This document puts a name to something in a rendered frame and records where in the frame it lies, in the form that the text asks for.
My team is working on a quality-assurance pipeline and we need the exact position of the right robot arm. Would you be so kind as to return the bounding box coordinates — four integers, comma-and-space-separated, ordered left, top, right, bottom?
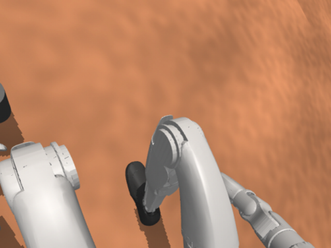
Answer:
233, 189, 315, 248

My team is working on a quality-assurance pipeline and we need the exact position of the bottle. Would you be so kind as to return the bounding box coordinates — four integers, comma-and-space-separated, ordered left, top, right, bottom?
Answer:
0, 83, 11, 123

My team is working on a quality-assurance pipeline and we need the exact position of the right robot foot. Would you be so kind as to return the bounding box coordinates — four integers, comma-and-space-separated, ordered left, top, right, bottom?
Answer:
125, 161, 160, 226

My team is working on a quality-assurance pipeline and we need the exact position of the right robot hand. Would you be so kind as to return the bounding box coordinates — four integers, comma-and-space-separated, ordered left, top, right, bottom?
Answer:
221, 172, 245, 204

